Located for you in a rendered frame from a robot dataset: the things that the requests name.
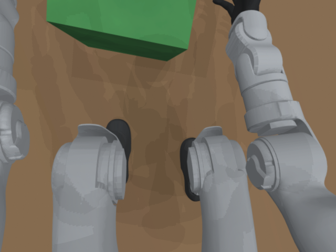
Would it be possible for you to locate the robot right forearm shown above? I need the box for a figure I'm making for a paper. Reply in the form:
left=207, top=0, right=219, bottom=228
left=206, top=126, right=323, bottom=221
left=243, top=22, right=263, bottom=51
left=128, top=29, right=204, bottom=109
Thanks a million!
left=225, top=10, right=327, bottom=165

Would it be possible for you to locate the robot left forearm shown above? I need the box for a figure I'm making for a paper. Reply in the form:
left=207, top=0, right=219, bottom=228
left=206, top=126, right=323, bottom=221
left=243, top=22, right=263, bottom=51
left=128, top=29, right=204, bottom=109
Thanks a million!
left=0, top=0, right=19, bottom=104

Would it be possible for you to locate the left robot upper arm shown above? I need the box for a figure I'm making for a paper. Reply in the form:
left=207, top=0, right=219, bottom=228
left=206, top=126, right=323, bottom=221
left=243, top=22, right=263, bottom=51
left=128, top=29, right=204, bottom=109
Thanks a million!
left=0, top=100, right=30, bottom=252

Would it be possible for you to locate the right robot upper arm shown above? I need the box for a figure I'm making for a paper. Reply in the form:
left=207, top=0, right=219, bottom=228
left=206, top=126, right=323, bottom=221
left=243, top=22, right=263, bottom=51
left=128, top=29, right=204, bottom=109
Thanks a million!
left=246, top=132, right=336, bottom=252

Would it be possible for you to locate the robot right hand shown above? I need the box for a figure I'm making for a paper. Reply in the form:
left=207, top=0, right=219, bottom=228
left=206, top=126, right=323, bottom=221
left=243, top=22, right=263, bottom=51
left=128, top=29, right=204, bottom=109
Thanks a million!
left=213, top=0, right=261, bottom=24

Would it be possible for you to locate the carton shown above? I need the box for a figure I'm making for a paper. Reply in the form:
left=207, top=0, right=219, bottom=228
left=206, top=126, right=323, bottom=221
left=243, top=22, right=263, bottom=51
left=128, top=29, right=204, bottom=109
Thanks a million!
left=46, top=0, right=196, bottom=61

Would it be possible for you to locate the robot left shin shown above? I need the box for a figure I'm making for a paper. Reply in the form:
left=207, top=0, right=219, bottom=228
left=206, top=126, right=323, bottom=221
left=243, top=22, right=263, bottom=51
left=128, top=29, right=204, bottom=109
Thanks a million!
left=51, top=124, right=123, bottom=193

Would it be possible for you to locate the right robot thigh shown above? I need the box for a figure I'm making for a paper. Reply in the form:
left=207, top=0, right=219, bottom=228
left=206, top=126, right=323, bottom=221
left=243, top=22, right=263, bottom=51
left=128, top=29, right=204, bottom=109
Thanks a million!
left=187, top=135, right=258, bottom=252

